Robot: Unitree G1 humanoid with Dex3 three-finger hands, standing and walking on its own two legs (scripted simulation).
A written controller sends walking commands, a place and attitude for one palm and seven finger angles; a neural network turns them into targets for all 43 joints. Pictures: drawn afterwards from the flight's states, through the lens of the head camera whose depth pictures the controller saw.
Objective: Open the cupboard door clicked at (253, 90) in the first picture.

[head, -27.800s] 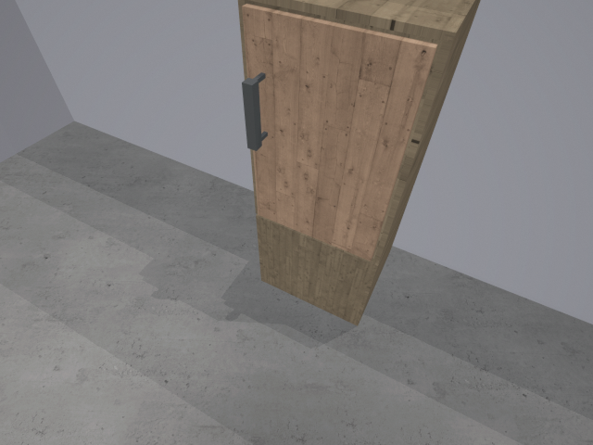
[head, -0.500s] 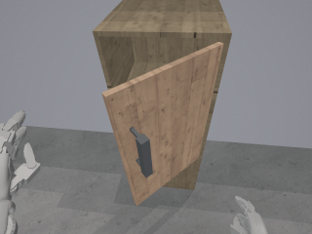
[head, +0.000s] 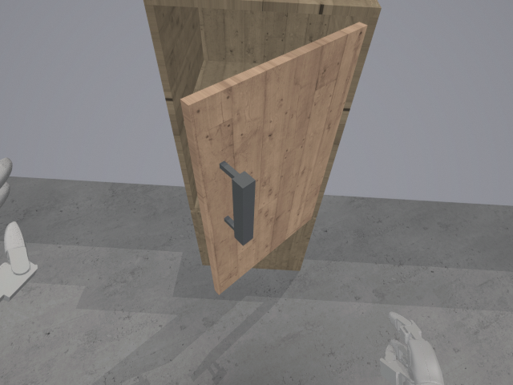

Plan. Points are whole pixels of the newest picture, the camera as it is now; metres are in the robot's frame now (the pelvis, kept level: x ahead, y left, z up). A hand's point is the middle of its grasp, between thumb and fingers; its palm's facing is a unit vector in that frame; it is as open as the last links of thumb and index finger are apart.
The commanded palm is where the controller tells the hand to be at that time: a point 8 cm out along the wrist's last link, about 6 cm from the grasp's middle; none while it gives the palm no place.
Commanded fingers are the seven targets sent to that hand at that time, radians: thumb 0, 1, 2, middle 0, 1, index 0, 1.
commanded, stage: step back with the hand held close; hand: left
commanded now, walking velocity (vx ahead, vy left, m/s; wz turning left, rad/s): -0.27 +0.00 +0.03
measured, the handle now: (235, 204) +0.39 +0.06 +0.05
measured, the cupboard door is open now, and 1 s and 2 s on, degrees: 45 45 45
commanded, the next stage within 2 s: stop stepping back and stand still in 0.48 s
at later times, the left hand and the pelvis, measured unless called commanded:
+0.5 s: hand out of the picture +0.11 +0.27 +0.18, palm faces +0.48 -0.77 -0.41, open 7.4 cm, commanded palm +0.04 +0.31 +0.18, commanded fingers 0.00 0.90 0.90 -0.20 -0.30 -0.20 -0.30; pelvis -0.09 +0.00 +0.00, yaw +2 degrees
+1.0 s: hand out of the picture +0.04 +0.23 +0.16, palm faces +0.38 -0.81 -0.44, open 7.4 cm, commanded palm -0.03 +0.27 +0.18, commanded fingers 0.00 0.90 0.90 -0.20 -0.30 -0.20 -0.30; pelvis -0.17 -0.02 +0.00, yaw -2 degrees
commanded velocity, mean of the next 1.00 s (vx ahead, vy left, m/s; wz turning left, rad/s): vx -0.12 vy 0.03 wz -0.02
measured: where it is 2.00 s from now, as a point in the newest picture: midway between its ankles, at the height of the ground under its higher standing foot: outside the picture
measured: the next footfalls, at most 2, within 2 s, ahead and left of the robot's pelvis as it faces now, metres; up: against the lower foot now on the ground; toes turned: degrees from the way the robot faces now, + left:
right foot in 0.64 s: -0.18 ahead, -0.12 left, +0.00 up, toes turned -2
left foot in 0.86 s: -0.13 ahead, +0.09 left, +0.00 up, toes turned +2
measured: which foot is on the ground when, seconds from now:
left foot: down 0.00-0.64, up 0.66-0.84, down 0.86-1.00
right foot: down 0.00-0.32, up 0.34-0.62, down 0.64-1.00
